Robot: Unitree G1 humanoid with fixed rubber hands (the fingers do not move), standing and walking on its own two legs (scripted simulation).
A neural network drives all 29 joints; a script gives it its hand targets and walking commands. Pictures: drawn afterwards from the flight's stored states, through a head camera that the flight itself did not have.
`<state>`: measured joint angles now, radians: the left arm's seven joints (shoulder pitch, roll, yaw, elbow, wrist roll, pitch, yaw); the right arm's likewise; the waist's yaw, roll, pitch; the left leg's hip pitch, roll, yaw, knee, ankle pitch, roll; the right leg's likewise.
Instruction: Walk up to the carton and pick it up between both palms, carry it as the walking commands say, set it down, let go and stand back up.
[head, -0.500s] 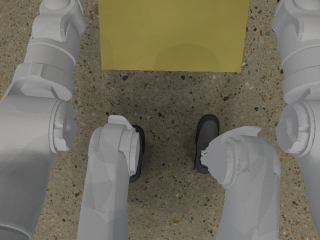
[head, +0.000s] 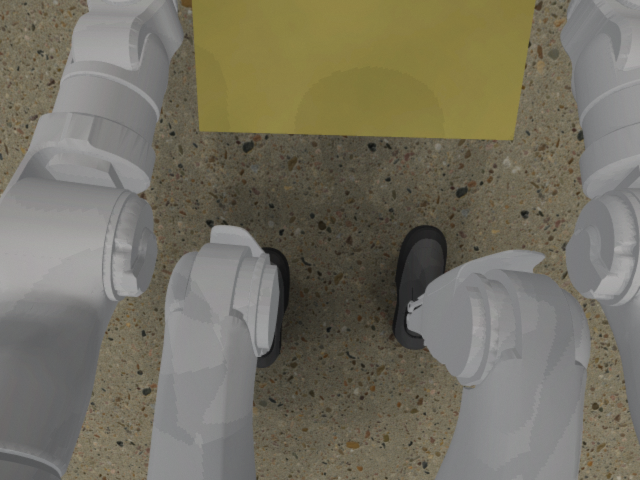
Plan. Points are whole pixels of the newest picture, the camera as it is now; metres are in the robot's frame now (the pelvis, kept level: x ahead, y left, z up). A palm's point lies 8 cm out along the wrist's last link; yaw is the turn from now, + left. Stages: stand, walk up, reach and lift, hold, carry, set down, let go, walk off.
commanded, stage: reach and lift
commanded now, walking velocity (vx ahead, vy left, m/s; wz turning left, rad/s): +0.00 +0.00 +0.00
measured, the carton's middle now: out of the picture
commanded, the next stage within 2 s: none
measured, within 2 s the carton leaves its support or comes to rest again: leaves its support in 1.28 s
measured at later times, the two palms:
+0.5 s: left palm out of the picture +0.56 +0.16 -0.16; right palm out of the picture +0.56 -0.16 -0.16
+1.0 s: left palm out of the picture +0.56 +0.16 -0.16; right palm out of the picture +0.57 -0.17 -0.16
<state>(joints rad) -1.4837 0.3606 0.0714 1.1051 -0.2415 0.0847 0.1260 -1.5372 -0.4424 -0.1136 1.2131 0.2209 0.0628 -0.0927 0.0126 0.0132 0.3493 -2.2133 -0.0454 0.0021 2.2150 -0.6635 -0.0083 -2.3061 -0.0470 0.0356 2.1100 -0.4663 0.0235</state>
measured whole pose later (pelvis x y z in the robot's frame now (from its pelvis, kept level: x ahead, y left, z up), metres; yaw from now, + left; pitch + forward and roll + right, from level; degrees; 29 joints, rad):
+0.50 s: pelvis -0.01 +0.00 +0.01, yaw +1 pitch +38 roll +0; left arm -1.54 0.34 0.04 1.13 -0.27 0.08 0.16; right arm -1.60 -0.36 -0.09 1.22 0.19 0.05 -0.13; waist 0.01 0.02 0.39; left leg -2.20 -0.05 0.00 2.17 -0.63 -0.02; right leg -2.29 -0.05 0.03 2.08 -0.45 0.01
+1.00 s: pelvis -0.01 +0.00 -0.01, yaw +1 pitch +36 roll +0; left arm -1.50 0.29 0.24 0.98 -0.10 0.23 0.07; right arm -1.55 -0.34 -0.26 1.05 0.04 0.20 -0.04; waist 0.00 0.02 0.38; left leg -2.25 -0.07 0.00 2.25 -0.63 -0.02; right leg -2.33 -0.05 0.05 2.15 -0.45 0.02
